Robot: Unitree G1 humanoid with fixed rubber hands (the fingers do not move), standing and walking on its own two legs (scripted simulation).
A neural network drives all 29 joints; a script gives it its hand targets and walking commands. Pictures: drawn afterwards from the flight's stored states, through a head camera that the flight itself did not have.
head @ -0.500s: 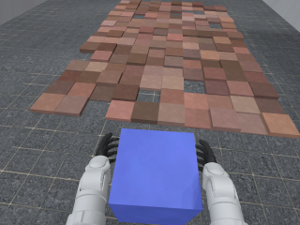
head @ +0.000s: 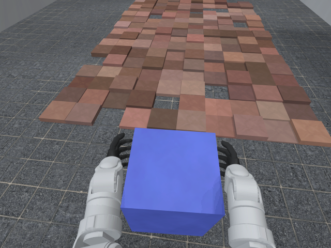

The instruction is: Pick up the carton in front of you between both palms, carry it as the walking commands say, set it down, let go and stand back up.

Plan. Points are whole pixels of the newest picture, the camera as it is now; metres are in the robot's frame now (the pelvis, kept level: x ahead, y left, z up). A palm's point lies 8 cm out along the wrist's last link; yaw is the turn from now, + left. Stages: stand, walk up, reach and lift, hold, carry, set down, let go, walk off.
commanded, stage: reach and lift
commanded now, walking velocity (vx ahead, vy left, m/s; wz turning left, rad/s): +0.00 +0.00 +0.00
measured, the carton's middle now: (170, 185) +0.30 +0.01 -0.05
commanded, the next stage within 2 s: hold in 0.52 s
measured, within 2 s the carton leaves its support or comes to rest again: neither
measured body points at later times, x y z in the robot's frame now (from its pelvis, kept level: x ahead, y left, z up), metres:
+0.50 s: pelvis +0.02 +0.01 +0.01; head -0.01 +0.00 +0.46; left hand +0.33 +0.15 +0.05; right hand +0.32 -0.15 +0.03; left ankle +0.03 +0.13 -0.74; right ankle +0.04 -0.12 -0.74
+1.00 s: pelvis +0.00 +0.01 +0.00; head -0.05 +0.00 +0.45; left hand +0.31 +0.15 +0.06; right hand +0.30 -0.15 +0.04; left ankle +0.03 +0.13 -0.74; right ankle +0.04 -0.12 -0.74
